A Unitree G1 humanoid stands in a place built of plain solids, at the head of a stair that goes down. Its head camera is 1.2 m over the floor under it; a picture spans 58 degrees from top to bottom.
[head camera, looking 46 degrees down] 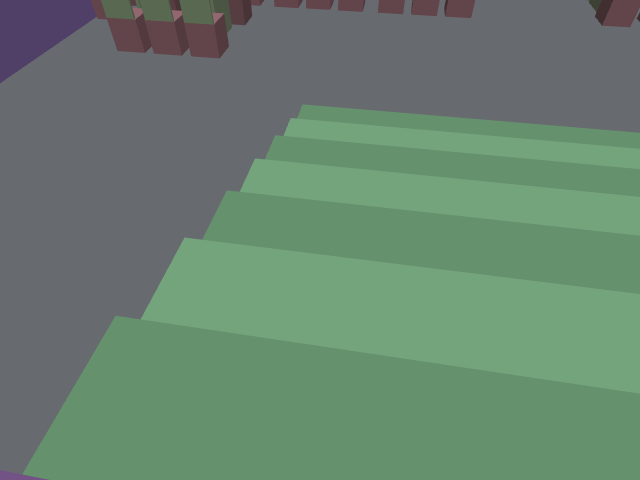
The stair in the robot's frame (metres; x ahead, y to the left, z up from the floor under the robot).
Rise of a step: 0.17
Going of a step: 0.59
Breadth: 4.86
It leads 9 degrees to the right of straight ahead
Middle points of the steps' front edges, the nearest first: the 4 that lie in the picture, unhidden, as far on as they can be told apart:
2.26 -1.91 -0.68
2.84 -2.01 -0.85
3.42 -2.11 -1.02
3.99 -2.20 -1.19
